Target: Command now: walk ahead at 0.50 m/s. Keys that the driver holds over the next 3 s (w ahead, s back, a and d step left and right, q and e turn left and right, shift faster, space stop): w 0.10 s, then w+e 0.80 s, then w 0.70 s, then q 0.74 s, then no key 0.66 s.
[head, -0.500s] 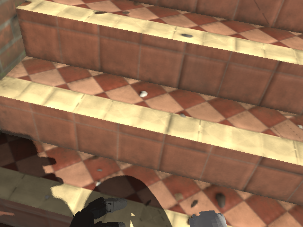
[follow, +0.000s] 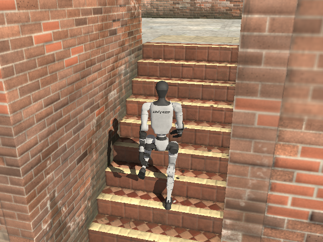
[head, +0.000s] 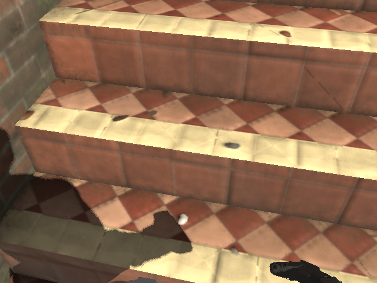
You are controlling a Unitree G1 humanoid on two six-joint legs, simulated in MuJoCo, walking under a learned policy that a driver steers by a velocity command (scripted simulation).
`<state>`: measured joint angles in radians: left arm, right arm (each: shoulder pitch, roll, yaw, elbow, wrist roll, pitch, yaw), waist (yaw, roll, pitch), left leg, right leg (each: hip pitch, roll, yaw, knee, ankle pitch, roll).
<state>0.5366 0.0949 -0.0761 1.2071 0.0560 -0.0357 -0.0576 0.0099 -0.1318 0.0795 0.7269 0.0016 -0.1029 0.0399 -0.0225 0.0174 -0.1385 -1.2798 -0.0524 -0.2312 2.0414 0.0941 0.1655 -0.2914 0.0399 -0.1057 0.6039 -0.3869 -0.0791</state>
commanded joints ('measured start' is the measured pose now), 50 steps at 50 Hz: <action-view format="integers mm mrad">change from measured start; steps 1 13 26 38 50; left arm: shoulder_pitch -20 -16 -348 -367 -227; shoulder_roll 55 335 -73 217 40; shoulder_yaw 7 109 -25 50 29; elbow -82 -101 -482 -565 -210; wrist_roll -19 -22 -78 -7 18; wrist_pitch -40 -91 21 20 15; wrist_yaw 24 80 58 -27 9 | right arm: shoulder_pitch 20 405 165 355 93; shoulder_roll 89 -266 -9 -360 81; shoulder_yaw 53 -83 -13 -108 30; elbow -19 -96 307 281 -51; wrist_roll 5 -59 -82 -5 -19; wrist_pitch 20 -8 51 45 -19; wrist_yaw -21 -5 -5 -72 5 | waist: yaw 10 -320 187 222 -75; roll -54 -243 37 259 -75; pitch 117 -435 220 -261 107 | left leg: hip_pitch -115 1292 741 1413 -62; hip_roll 34 225 311 404 93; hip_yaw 152 -94 442 486 208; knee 79 -980 -1763 -1390 249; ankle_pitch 0 -423 -244 1502 79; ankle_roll -55 114 -110 32 -27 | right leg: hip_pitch -58 105 -1070 -231 -171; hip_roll -202 -262 -28 27 -111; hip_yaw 206 228 222 61 313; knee -282 166 1795 526 -160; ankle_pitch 283 2002 433 -236 190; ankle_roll -89 -101 -72 -173 61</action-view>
